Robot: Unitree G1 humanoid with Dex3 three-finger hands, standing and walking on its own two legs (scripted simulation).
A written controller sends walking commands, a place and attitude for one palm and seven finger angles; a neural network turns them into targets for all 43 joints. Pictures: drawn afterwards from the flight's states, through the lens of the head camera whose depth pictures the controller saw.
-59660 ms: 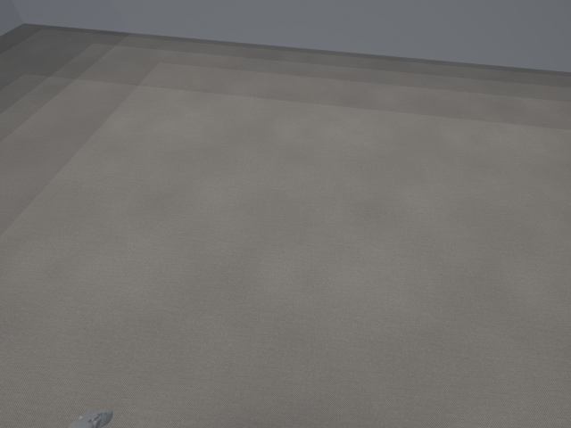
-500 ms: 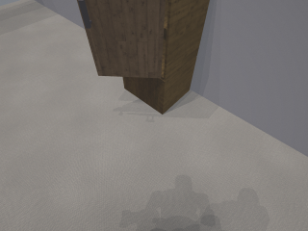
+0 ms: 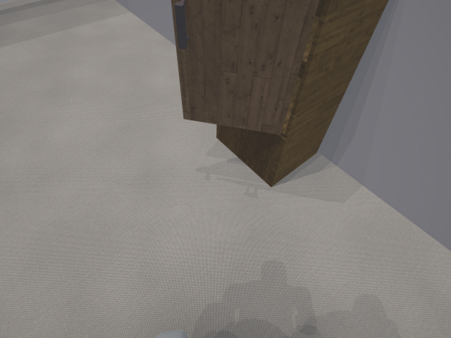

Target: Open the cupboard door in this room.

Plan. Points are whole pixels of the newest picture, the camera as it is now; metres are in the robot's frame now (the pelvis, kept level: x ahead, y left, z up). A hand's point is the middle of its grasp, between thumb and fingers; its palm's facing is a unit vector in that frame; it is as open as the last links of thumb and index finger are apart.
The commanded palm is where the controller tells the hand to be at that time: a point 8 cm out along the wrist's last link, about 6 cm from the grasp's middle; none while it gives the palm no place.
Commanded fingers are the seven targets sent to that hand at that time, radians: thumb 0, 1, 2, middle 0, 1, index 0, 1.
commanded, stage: take the last steps up to it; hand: left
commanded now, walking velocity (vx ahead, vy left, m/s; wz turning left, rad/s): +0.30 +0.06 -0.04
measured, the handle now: (183, 23) +0.94 +0.22 +0.07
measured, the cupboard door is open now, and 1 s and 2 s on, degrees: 39 39 39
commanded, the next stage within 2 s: come to a stop and stand still in 0.70 s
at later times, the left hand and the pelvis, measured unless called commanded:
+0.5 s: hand (142, 295) +0.20 +0.19 -0.14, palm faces +0.05 -0.97 -0.22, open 7.2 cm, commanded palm none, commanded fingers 0.00 0.90 0.90 -0.20 -0.30 -0.20 -0.30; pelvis +0.19 +0.00 +0.03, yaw +0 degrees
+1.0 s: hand (138, 213) +0.40 +0.26 -0.16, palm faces +0.01 -0.98 -0.21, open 7.3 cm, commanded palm none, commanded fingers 0.00 0.90 0.90 -0.20 -0.30 -0.20 -0.30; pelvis +0.34 +0.07 +0.01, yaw -2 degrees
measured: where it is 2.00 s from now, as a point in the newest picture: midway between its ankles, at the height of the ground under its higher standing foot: (209, 309)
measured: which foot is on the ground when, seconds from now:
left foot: down 0.00-0.26, up 0.28-0.66, down 0.68-1.00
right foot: up 0.00-0.24, down 0.26-0.68, up 0.70-0.98, down 1.00-1.00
